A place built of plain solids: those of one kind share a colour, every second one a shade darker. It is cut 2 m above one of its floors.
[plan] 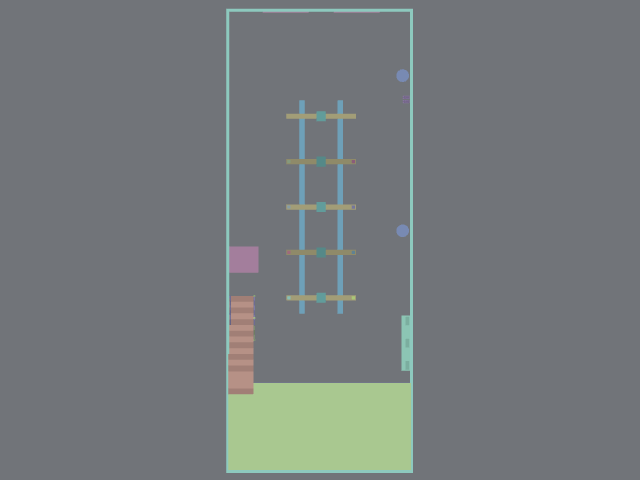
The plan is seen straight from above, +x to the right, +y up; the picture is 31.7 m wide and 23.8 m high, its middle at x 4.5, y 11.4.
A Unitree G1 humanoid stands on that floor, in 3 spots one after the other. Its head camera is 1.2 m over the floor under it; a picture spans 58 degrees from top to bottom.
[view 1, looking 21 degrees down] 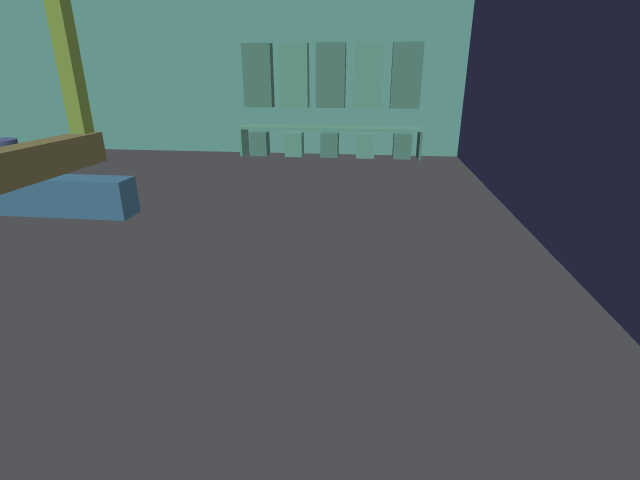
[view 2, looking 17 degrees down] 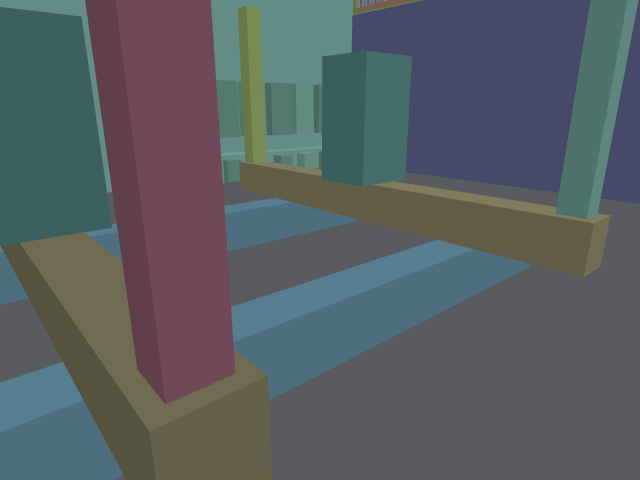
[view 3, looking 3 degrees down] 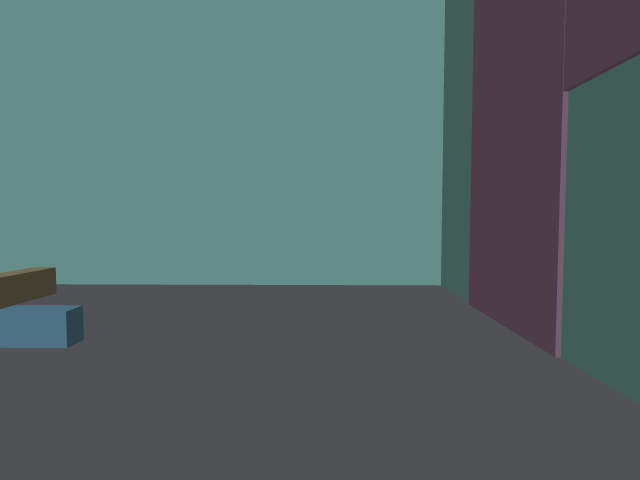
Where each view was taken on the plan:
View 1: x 2.02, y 5.61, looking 7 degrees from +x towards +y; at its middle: ground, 3.35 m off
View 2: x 2.14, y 11.11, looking -41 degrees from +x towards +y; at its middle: ground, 4.10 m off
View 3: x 7.62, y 20.72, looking -179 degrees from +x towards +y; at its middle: wall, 7.64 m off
